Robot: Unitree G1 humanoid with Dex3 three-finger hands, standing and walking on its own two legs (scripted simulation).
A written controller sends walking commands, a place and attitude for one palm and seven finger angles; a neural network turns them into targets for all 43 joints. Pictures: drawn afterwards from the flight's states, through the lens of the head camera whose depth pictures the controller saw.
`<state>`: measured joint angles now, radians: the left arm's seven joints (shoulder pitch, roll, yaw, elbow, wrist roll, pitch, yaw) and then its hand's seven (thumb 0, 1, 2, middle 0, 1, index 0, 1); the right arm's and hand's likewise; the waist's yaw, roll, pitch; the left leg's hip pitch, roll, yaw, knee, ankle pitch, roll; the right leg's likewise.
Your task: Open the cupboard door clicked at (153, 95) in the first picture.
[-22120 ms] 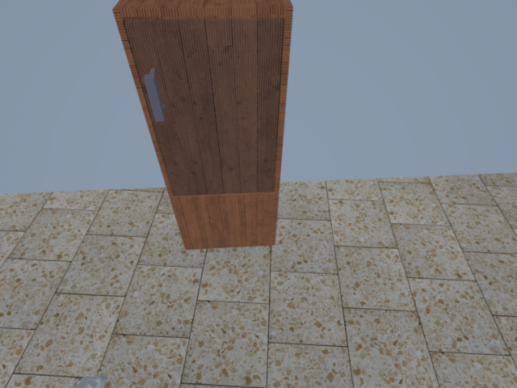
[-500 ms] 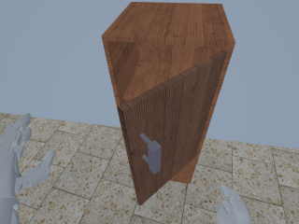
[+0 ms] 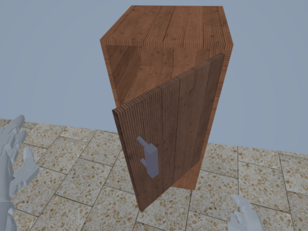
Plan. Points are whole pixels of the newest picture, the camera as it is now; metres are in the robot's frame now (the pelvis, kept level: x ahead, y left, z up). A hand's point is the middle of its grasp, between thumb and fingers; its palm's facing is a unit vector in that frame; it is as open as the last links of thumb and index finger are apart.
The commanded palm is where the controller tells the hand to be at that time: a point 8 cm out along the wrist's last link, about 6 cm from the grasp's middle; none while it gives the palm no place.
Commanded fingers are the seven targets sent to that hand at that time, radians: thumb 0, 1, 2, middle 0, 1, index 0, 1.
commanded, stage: step back with the hand held close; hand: left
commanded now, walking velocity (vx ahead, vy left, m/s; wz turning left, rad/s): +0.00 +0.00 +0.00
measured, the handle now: (146, 156) +0.30 +0.06 +0.04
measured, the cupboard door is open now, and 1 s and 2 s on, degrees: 50 50 50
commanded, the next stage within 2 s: stop stepping back and stand still in 1.08 s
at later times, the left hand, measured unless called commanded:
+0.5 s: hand (17, 184) +0.15 +0.28 +0.15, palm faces +0.34 -0.80 -0.50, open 7.4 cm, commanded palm +0.09 +0.32 +0.17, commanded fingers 0.00 0.90 0.90 -0.20 -0.30 -0.20 -0.30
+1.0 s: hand out of the picture +0.04 +0.34 +0.15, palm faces +0.54 -0.75 -0.38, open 7.4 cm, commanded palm -0.04 +0.36 +0.17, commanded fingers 0.00 0.90 0.90 -0.20 -0.30 -0.20 -0.30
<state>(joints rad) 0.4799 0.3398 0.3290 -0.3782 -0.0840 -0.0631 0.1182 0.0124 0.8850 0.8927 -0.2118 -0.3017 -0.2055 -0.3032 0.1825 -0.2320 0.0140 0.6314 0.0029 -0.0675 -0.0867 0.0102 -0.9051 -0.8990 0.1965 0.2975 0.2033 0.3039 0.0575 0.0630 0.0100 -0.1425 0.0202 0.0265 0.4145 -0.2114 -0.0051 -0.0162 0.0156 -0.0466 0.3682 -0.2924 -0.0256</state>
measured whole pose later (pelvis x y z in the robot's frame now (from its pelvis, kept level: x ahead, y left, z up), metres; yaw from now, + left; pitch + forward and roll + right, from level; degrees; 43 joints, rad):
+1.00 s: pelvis -0.16 +0.05 -0.02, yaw +4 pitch -1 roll -2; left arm 0.45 0.39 0.42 -0.50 -0.04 -0.19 0.18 0.01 0.89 0.89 -0.21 -0.30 -0.21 -0.30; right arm 0.19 -0.20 0.00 0.63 -0.02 -0.08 -0.09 0.01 -0.90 -0.90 0.20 0.30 0.20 0.30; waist 0.02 -0.01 0.06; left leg -0.40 -0.01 0.00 0.62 -0.19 0.06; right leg -0.45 0.05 0.04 0.85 -0.41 0.02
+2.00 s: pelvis -0.33 +0.04 -0.01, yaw -1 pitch -2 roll -1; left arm 0.48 0.36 0.40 -0.35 -0.04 -0.19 0.16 0.01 0.89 0.89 -0.21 -0.30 -0.20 -0.30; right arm 0.24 -0.21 0.01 0.68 0.00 -0.13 -0.08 0.01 -0.90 -0.90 0.20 0.30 0.20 0.30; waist 0.02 0.02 0.00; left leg -0.27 -0.02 -0.02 0.49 -0.18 0.03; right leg -0.16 0.02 -0.01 0.47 -0.27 0.00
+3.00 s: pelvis -0.34 +0.03 -0.01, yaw +2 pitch -1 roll -1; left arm 0.36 0.20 0.01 1.09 0.01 0.03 0.01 0.00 0.94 0.89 -0.21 -0.30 -0.20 -0.30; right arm 0.31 -0.18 0.00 1.07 -0.03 0.04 -0.02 0.01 -0.91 -0.90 0.19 0.30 0.20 0.30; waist 0.00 0.01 0.05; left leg -0.32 -0.03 -0.08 0.49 -0.15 0.01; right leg -0.20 0.01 -0.07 0.47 -0.26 -0.02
